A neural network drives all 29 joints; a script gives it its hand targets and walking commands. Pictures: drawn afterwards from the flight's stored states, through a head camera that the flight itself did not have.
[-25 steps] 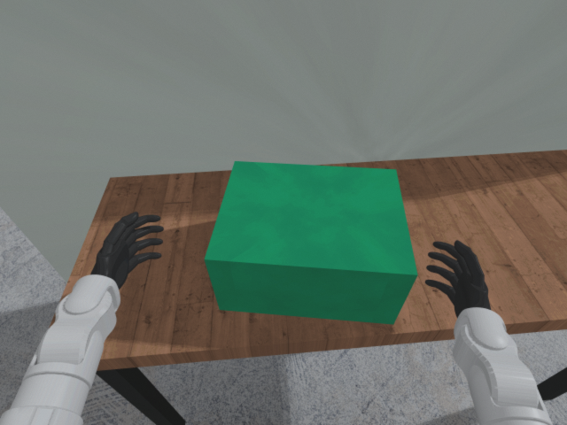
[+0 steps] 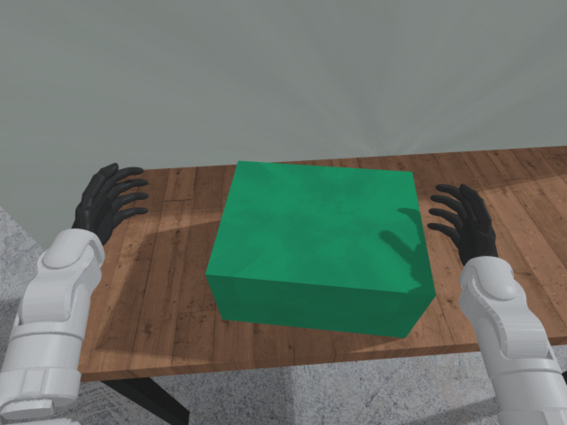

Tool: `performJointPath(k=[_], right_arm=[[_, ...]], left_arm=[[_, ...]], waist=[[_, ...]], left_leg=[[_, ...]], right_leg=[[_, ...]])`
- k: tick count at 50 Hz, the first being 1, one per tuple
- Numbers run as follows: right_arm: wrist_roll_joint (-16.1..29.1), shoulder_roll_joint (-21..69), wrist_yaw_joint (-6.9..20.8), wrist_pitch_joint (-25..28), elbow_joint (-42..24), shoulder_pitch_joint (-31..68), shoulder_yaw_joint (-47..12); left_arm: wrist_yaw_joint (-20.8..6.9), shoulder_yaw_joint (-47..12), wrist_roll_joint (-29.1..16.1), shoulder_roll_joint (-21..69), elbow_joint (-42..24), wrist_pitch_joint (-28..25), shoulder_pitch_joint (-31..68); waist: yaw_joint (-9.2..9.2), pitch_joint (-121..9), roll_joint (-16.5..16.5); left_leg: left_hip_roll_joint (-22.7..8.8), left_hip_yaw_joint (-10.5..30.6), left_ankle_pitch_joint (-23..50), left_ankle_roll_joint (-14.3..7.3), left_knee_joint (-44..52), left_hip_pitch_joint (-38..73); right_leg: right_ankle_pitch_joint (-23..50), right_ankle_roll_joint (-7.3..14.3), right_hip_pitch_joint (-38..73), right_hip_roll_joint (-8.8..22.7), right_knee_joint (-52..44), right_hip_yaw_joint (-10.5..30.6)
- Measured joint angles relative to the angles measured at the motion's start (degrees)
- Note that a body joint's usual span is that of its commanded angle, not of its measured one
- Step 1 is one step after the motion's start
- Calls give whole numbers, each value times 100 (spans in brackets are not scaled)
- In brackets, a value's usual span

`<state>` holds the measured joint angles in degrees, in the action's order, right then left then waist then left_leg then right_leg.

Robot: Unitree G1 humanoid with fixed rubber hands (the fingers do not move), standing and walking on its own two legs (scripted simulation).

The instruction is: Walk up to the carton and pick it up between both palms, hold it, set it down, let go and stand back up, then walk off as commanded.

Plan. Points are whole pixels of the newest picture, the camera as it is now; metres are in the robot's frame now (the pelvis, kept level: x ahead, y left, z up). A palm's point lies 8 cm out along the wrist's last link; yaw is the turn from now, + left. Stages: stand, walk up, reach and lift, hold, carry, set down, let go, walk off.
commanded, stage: reach and lift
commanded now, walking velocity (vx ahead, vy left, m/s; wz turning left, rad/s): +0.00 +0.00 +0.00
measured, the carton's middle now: (317, 245) +0.38 -0.02 +0.00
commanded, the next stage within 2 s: none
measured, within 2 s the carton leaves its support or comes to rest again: neither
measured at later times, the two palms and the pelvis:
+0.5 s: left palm (112, 164) +0.41 +0.27 +0.16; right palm (474, 193) +0.38 -0.22 +0.13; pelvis +0.00 +0.00 +0.00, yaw +0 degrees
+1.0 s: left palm (125, 166) +0.43 +0.27 +0.13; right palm (469, 186) +0.41 -0.23 +0.11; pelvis +0.01 +0.00 +0.00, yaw +0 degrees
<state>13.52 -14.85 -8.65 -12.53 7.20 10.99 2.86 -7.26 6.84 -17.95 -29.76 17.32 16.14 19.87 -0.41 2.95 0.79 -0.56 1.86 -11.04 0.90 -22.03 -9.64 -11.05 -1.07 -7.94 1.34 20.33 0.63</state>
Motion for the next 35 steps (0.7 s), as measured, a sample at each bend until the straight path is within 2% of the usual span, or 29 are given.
performJointPath(k=[5,10,18,35], right_arm=[[117,-133,59,-208,508,426,0],[174,-225,99,-238,764,731,0],[262,-290,141,-216,1254,1395,-24],[414,-477,171,-87,3077,2906,-160]], left_arm=[[-1,2,101,0,392,264,577],[-3,2,101,0,866,295,1000],[-3,2,101,1,1493,199,1516],[-4,-133,101,1,3077,-154,2907]], waist=[[95,4,0],[190,-2,0],[192,-56,0],[224,-303,0]], left_leg=[[0,0,0,0,0,14],[0,-1,0,-4,0,-24],[-1,-2,0,-5,0,-111],[-1,-2,4,-5,0,-399]], right_leg=[[3,0,16,0,-5,0],[3,-1,-22,0,-5,0],[3,-16,-108,0,-5,0],[10,-18,-397,0,-6,0]])
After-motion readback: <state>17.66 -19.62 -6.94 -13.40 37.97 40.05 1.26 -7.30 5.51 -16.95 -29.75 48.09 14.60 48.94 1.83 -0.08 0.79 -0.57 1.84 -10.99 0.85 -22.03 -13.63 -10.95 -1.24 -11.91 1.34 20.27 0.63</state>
